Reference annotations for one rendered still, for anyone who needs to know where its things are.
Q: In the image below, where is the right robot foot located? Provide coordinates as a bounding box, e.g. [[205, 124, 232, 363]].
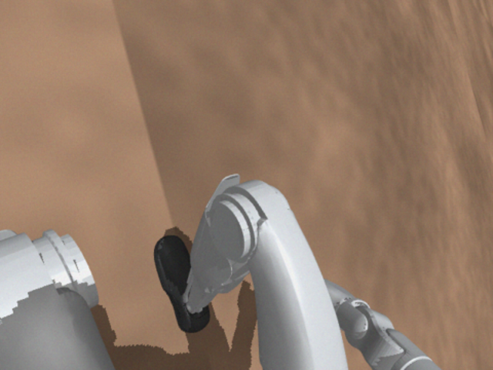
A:
[[154, 235, 210, 333]]

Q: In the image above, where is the right robot hand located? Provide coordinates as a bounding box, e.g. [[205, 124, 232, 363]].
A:
[[324, 279, 355, 313]]

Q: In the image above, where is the right robot arm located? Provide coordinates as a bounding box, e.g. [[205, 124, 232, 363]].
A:
[[336, 298, 441, 370]]

